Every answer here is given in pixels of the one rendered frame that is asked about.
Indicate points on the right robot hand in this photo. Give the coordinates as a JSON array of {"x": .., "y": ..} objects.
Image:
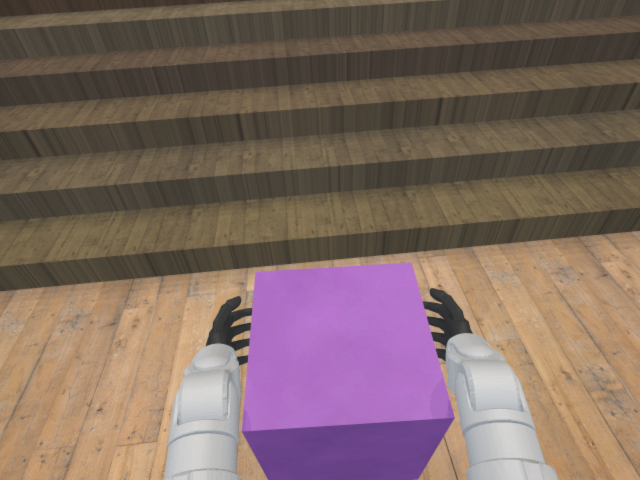
[{"x": 454, "y": 322}]

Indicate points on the left robot hand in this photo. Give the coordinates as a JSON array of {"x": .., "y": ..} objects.
[{"x": 223, "y": 333}]

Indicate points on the left robot forearm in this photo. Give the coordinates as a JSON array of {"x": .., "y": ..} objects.
[{"x": 204, "y": 429}]

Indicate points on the carton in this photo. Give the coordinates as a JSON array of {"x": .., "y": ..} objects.
[{"x": 343, "y": 378}]

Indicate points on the right robot forearm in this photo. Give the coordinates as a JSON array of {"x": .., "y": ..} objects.
[{"x": 495, "y": 418}]

